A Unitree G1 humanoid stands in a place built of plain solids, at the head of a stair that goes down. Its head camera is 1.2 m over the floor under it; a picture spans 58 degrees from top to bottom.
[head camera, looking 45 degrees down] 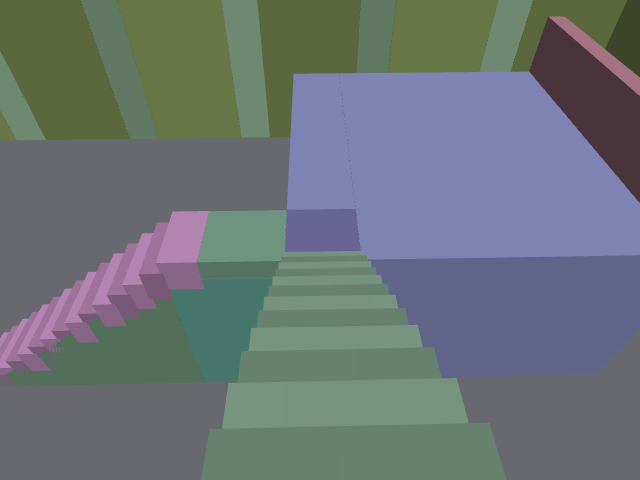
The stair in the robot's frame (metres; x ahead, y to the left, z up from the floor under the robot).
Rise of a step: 0.19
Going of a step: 0.25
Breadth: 0.89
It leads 1 degrees to the left of straight ahead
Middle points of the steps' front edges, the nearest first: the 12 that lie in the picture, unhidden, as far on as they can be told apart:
0.56 -0.09 -0.19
0.81 -0.09 -0.38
1.06 -0.08 -0.57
1.31 -0.08 -0.76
1.56 -0.07 -0.95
1.81 -0.07 -1.14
2.06 -0.06 -1.33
2.31 -0.06 -1.53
2.56 -0.05 -1.72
2.81 -0.05 -1.91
3.06 -0.04 -2.10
3.31 -0.04 -2.29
